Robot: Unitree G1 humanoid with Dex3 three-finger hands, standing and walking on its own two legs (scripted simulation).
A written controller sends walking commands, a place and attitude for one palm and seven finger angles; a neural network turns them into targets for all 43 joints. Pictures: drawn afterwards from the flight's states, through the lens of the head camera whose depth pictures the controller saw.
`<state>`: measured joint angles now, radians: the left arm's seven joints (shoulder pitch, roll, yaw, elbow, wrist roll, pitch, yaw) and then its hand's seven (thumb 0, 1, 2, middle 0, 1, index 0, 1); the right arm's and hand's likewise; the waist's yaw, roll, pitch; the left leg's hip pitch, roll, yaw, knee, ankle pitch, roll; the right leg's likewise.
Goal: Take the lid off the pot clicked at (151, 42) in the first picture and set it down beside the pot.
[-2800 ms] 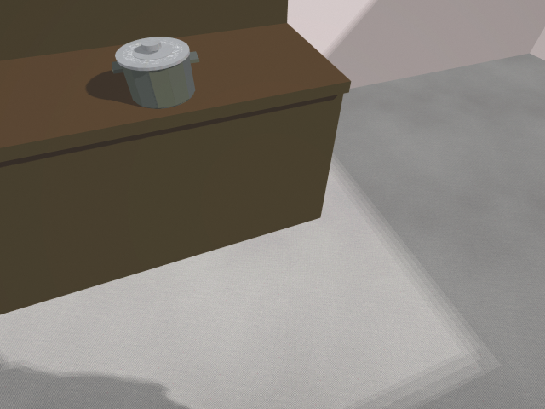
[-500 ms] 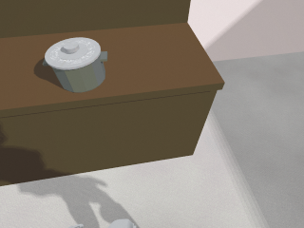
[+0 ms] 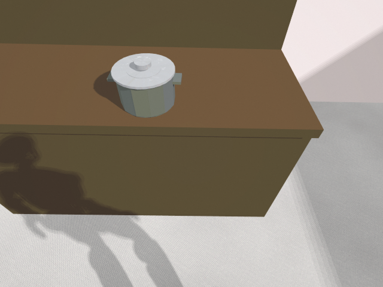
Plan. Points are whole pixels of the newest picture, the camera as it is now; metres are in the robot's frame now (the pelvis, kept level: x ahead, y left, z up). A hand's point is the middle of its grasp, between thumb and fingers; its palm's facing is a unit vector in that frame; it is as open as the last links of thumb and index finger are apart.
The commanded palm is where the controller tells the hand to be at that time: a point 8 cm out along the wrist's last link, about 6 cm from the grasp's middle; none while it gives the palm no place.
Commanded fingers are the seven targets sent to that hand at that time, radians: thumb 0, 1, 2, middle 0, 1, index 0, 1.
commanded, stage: take the last steps up to it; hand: left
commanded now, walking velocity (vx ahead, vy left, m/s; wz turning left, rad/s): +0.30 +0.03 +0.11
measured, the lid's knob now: (142, 63) +0.71 +0.20 +0.10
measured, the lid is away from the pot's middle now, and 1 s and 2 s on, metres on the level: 0.00 0.00 0.00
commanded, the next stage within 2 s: come to a stop and stand still in 0.62 s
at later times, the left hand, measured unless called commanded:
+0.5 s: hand out of the picture +0.00 +0.13 -0.16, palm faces +0.21 -0.96 -0.16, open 7.4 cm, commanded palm none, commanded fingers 0.00 0.90 0.90 -0.20 -0.30 -0.20 -0.30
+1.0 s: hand (118, 225) +0.30 +0.23 -0.17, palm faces +0.10 -0.98 -0.20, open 7.4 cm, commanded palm none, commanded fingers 0.00 0.90 0.90 -0.20 -0.30 -0.20 -0.30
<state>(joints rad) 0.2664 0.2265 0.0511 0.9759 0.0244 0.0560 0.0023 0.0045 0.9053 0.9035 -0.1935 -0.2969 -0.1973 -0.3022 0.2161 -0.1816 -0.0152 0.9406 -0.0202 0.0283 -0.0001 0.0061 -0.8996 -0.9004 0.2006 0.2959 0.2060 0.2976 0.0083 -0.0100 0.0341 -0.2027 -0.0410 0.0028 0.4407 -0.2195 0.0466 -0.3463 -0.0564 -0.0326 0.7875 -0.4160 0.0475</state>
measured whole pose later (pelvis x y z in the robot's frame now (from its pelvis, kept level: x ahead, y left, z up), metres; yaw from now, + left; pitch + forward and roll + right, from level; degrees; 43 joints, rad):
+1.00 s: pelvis +0.24 +0.05 +0.00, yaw +4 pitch -2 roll +1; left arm 0.17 0.18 0.04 1.00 0.02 0.03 0.04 0.00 0.91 0.90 -0.19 -0.30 -0.20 -0.30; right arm 0.22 -0.14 -0.03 1.05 -0.01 0.00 -0.04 0.00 -0.93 -0.90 0.20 0.30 0.20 0.30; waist -0.01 -0.04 0.06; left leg -0.11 -0.02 0.14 0.44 -0.30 0.06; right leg -0.34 -0.05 -0.04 0.68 -0.30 0.01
